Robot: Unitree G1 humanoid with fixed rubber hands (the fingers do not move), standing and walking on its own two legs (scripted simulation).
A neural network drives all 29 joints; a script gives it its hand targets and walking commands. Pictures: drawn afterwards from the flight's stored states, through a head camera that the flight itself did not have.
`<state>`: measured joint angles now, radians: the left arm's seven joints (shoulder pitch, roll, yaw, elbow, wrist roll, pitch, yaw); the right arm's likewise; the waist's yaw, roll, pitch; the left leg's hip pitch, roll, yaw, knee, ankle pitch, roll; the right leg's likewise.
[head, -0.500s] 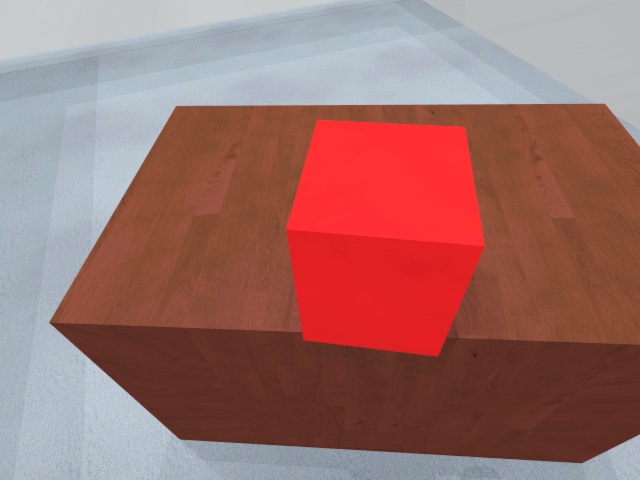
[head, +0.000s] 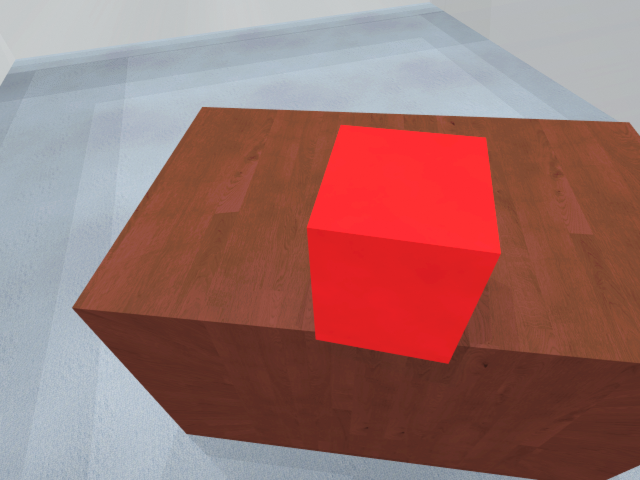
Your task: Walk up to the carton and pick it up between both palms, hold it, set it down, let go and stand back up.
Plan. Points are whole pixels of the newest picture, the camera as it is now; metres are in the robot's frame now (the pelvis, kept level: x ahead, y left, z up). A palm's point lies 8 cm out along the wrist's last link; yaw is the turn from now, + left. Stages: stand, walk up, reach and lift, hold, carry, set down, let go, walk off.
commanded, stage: stand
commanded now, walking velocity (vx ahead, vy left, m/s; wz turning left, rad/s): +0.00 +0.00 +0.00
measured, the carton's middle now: (395, 245) +0.43 -0.07 +0.05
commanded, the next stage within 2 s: none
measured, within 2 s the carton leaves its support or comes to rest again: neither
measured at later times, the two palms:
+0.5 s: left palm out of the picture -0.03 +0.21 -0.14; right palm out of the picture +0.01 -0.22 -0.14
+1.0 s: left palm out of the picture -0.03 +0.19 -0.14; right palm out of the picture -0.01 -0.23 -0.15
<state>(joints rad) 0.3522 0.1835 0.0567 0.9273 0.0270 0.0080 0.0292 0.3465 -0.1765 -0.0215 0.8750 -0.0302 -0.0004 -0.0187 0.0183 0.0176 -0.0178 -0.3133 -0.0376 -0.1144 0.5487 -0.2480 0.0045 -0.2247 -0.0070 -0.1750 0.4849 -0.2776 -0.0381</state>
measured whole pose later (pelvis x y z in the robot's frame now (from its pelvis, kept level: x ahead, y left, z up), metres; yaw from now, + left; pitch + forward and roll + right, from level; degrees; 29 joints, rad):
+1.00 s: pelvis +0.00 -0.02 +0.00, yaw +1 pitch -1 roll -1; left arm 0.32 0.13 0.03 1.11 0.02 0.01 0.05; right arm 0.32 -0.11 0.00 1.09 -0.02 0.01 -0.05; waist 0.01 0.01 0.02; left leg -0.24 -0.02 -0.14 0.50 -0.23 -0.03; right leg -0.16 0.01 -0.19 0.45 -0.28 -0.07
